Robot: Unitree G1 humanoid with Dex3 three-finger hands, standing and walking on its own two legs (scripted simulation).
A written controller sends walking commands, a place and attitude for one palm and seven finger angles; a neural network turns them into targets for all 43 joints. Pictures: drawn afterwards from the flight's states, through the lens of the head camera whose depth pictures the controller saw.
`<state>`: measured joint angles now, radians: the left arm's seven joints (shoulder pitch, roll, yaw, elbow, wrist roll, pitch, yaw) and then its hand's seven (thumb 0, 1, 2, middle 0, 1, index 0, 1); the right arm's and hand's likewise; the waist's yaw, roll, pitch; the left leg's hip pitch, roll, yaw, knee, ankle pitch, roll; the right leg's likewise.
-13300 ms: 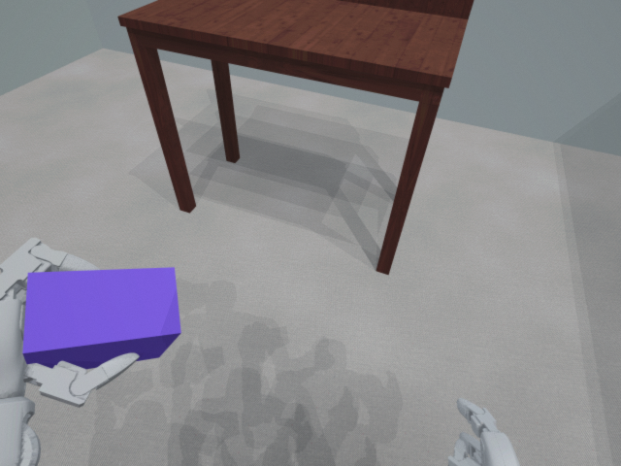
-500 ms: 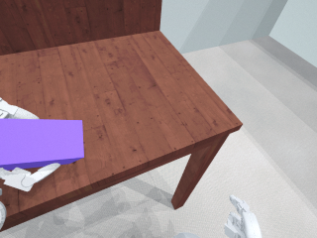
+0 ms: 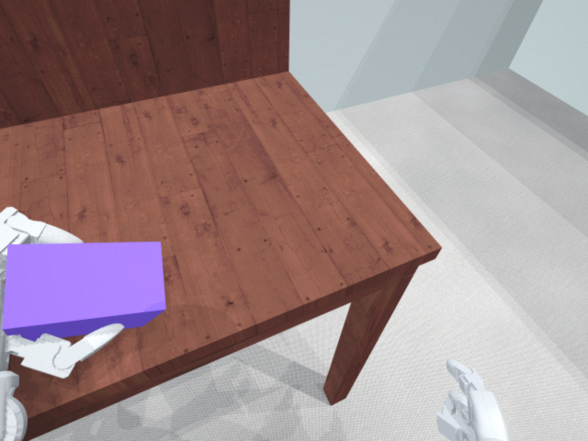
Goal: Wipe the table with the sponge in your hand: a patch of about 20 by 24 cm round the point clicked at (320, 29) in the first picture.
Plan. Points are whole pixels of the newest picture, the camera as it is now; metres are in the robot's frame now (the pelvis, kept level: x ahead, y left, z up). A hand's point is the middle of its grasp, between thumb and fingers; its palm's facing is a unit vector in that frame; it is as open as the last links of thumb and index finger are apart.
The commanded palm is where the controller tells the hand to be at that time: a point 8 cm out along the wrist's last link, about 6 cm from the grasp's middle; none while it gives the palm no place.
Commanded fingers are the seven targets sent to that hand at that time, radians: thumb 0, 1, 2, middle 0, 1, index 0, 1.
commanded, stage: come to a stop and stand still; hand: left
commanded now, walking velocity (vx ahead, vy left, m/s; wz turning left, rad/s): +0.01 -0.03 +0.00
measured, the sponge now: (109, 291) +0.23 +0.20 +0.15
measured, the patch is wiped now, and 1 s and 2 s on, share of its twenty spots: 0.00 0.00 0.00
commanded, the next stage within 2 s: look again from close up in 0.56 s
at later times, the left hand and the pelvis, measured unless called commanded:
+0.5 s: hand (4, 289) +0.21 +0.28 +0.18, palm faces +0.39 -0.85 -0.36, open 10.7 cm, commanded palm +0.15 +0.31 +0.18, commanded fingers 0.00 0.10 1.30 -1.20 -1.60 -1.20 -1.60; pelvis -0.02 +0.04 +0.00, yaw -3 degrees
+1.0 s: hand (33, 257) +0.25 +0.28 +0.17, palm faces +0.35 -0.87 -0.34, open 10.7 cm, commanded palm +0.19 +0.32 +0.18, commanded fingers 0.00 0.10 1.30 -1.20 -1.60 -1.20 -1.60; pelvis +0.02 +0.04 +0.01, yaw -3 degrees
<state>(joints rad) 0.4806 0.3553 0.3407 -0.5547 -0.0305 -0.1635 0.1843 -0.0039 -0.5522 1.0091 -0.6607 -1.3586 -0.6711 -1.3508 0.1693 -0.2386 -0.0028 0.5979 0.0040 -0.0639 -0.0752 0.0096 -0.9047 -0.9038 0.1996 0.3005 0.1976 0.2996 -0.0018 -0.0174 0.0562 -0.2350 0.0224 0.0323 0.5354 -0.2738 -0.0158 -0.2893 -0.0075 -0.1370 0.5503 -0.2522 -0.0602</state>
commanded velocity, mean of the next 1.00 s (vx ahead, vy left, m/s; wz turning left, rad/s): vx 0.00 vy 0.00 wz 0.01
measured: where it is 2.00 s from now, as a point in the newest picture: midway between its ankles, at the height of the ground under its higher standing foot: outside the picture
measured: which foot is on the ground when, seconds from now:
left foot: down 0.00-1.00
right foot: down 0.00-1.00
